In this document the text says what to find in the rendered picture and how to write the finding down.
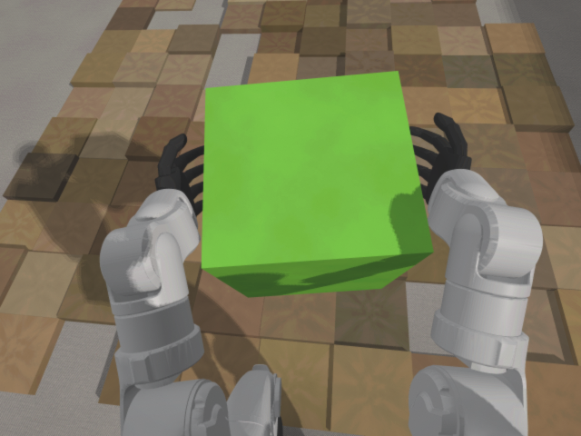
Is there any right robot hand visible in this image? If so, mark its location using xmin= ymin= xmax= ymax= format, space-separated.
xmin=409 ymin=113 xmax=472 ymax=205

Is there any carton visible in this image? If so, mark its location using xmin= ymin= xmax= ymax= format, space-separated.
xmin=202 ymin=71 xmax=434 ymax=298

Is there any left robot hand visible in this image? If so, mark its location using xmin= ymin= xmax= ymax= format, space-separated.
xmin=155 ymin=134 xmax=204 ymax=217

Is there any robot right forearm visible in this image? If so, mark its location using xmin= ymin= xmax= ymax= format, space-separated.
xmin=428 ymin=169 xmax=543 ymax=430

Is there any robot right upper arm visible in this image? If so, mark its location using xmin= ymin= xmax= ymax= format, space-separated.
xmin=409 ymin=365 xmax=527 ymax=436

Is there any robot left upper arm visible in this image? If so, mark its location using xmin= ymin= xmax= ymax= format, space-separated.
xmin=123 ymin=379 xmax=231 ymax=436

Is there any left robot shin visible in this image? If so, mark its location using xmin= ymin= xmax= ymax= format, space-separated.
xmin=252 ymin=364 xmax=278 ymax=436

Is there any robot left forearm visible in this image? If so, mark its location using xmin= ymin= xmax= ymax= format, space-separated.
xmin=100 ymin=189 xmax=204 ymax=436

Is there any left robot thigh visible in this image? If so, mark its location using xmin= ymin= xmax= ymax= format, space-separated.
xmin=226 ymin=370 xmax=281 ymax=436

